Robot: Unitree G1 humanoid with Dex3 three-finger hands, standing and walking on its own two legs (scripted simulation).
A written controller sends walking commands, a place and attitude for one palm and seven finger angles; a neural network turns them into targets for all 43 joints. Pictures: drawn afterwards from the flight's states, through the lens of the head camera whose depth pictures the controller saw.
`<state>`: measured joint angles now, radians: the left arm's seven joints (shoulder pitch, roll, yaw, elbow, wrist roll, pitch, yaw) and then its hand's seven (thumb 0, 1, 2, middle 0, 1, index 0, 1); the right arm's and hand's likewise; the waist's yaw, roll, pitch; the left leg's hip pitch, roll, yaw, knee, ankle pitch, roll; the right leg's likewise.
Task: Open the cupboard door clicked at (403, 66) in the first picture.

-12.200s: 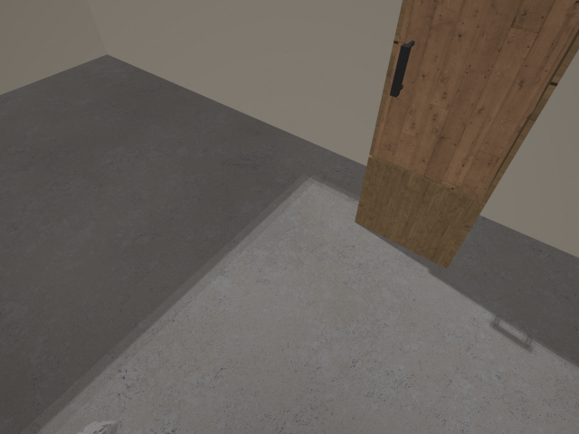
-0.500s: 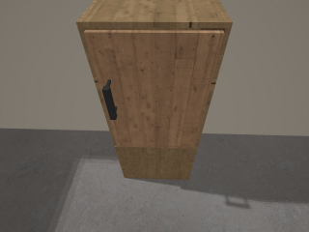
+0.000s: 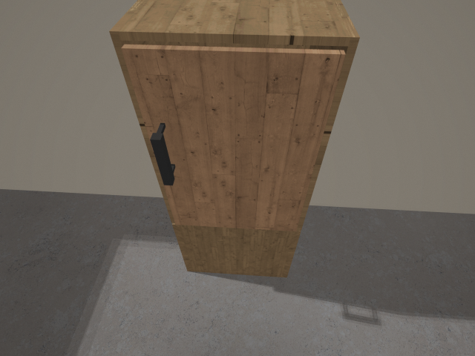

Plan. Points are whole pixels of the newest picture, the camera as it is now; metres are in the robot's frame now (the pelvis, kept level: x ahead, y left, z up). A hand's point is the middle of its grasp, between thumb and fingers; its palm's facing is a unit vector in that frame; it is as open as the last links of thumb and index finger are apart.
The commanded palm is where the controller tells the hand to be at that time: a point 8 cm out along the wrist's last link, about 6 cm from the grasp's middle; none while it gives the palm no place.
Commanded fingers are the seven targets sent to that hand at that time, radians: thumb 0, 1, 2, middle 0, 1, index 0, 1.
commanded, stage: come to a stop and stand still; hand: left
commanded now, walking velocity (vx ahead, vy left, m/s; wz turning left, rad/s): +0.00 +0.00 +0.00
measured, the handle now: (165, 154) +0.54 +0.21 +0.00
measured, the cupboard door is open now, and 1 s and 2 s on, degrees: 0 0 0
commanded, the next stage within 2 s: look again from close up in 0.68 s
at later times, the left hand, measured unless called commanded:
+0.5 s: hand out of the picture +0.01 +0.15 -0.17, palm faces +0.05 -0.98 -0.19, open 7.3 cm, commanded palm none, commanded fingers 0.00 0.90 0.90 -0.20 -0.30 -0.20 -0.30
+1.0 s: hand out of the picture +0.02 +0.13 -0.17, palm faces +0.06 -0.98 -0.18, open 7.4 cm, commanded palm none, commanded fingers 0.00 0.90 0.90 -0.20 -0.30 -0.20 -0.30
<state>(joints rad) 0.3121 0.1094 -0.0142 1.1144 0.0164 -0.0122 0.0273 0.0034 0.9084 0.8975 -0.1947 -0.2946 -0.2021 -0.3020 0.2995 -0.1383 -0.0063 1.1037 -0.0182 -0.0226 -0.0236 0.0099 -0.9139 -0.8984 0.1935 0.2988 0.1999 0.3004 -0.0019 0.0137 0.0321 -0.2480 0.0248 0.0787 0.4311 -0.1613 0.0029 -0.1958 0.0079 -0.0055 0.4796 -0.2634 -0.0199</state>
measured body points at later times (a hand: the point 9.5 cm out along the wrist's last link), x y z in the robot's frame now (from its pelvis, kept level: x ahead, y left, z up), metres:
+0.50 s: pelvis +0.02 -0.02 +0.00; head +0.03 -0.03 +0.45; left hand +0.01 +0.20 -0.15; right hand +0.02 -0.23 -0.16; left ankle +0.04 +0.12 -0.74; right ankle +0.00 -0.11 -0.74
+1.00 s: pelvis +0.03 -0.03 +0.00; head +0.04 -0.04 +0.45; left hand +0.01 +0.18 -0.16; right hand +0.03 -0.24 -0.16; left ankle +0.04 +0.12 -0.74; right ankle +0.00 -0.11 -0.74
